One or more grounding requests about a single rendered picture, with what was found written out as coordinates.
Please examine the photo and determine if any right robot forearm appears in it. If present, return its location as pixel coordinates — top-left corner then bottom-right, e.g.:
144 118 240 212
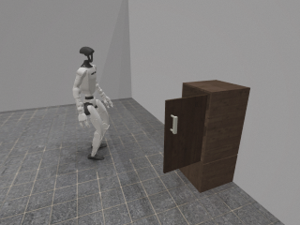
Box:
72 88 84 113

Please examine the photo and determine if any robot right hand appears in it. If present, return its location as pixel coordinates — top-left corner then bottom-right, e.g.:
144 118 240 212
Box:
78 112 90 129

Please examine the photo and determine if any robot left hand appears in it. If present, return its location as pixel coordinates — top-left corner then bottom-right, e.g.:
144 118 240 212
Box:
103 96 113 109

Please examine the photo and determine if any left robot forearm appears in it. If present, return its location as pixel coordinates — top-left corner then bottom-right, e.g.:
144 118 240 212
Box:
96 83 106 98

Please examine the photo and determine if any handle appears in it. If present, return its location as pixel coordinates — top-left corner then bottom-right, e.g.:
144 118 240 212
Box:
170 114 178 134

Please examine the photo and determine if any cupboard door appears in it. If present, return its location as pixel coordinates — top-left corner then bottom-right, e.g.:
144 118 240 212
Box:
163 94 208 173

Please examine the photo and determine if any left robot foot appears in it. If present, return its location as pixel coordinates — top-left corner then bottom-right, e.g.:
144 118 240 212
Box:
91 143 107 148

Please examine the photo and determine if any right robot upper arm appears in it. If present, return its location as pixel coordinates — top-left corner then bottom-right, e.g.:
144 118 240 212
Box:
72 67 87 94

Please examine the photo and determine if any robot left thigh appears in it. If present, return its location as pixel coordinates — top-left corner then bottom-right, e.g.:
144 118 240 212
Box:
95 99 109 129

